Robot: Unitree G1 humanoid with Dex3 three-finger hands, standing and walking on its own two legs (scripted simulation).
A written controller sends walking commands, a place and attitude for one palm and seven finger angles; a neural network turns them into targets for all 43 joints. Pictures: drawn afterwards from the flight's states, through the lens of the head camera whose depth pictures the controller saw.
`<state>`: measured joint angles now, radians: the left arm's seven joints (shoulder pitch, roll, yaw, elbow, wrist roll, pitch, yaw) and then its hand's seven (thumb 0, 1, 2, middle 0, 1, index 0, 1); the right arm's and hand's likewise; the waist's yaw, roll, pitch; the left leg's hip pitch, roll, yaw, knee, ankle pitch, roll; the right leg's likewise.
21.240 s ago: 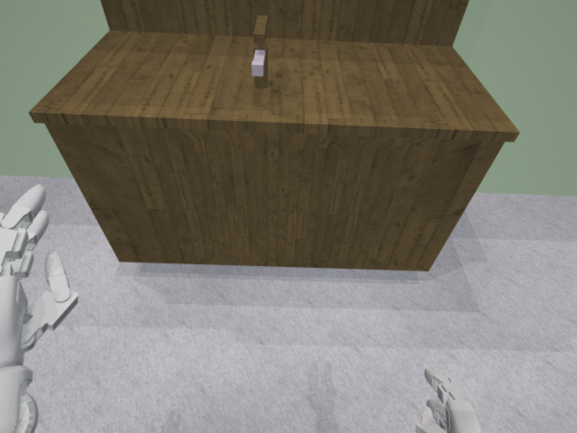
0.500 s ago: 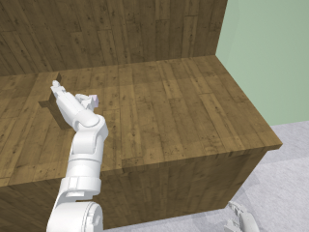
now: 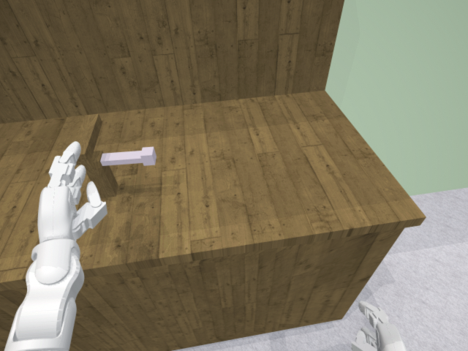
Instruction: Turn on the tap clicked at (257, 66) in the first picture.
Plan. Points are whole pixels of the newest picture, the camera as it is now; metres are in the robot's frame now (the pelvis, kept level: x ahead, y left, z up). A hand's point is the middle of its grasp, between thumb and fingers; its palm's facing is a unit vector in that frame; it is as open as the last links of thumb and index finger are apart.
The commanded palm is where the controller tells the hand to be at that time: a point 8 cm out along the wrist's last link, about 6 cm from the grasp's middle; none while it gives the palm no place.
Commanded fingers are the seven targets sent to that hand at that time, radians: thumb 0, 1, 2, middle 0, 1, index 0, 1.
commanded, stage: draw the hand back beside the body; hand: left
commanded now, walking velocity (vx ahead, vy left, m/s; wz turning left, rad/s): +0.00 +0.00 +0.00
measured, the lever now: (148, 156) +0.46 +0.24 +0.09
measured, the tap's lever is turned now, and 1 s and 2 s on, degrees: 86 86 86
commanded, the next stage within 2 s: step back with the hand held close in 1.06 s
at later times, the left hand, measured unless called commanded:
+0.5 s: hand (73, 237) +0.21 +0.25 +0.15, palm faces +0.39 -0.88 -0.27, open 7.5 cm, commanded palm +0.17 +0.28 +0.16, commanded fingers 0.00 0.90 0.90 -0.20 -0.29 -0.20 -0.29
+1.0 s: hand (54, 259) +0.18 +0.26 +0.16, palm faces +0.44 -0.84 -0.31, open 7.4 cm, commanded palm +0.13 +0.29 +0.17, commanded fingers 0.00 0.90 0.90 -0.20 -0.30 -0.20 -0.30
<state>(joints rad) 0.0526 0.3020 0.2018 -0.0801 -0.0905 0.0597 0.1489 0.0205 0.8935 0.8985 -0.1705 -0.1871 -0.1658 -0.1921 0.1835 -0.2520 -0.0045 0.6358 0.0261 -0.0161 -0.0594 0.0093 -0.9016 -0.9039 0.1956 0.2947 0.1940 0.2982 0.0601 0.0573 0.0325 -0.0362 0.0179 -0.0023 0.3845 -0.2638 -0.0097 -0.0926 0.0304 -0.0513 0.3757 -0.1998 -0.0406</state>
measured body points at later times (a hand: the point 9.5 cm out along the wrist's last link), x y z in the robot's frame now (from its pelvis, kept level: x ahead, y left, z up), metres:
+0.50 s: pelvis -0.03 +0.01 +0.00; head -0.05 -0.01 +0.45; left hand +0.18 +0.29 +0.17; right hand +0.15 -0.21 -0.09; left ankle -0.03 +0.13 -0.74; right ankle +0.01 -0.09 -0.74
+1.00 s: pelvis -0.02 +0.01 +0.00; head -0.04 -0.01 +0.45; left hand +0.15 +0.30 +0.17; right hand +0.19 -0.20 -0.08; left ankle -0.03 +0.13 -0.74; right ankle +0.01 -0.09 -0.74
